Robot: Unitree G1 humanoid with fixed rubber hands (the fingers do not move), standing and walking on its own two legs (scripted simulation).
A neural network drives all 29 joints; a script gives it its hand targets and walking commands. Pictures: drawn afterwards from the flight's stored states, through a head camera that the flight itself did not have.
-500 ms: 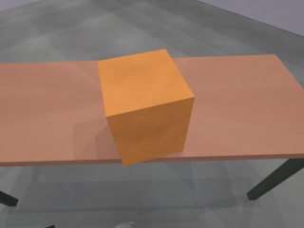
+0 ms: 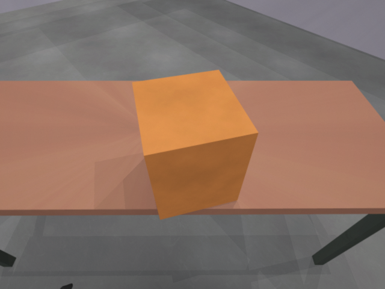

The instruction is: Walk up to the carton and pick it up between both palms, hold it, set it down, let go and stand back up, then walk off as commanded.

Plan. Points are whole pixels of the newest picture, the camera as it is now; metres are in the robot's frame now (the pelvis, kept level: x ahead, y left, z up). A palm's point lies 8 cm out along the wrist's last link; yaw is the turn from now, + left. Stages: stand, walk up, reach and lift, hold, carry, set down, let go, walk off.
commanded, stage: walk up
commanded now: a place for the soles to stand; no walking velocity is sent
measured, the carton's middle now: (188, 146) +0.42 +0.03 +0.06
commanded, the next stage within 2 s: reach and lift in 1.80 s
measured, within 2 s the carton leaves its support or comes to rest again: neither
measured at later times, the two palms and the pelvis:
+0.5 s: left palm out of the picture +0.08 +0.34 -0.08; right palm out of the picture +0.08 -0.27 -0.10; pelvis +0.00 +0.03 -0.01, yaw +1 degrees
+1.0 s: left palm out of the picture +0.09 +0.36 -0.07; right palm out of the picture +0.09 -0.25 -0.12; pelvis +0.02 +0.05 +0.00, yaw +1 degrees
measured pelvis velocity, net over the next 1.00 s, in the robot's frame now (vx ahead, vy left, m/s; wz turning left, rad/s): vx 0.02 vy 0.05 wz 0.02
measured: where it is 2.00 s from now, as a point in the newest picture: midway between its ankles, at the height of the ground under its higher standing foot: outside the picture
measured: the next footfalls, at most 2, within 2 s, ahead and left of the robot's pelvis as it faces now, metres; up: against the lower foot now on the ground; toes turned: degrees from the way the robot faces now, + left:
right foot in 0.88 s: +0.09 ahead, -0.08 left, +0.00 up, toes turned -3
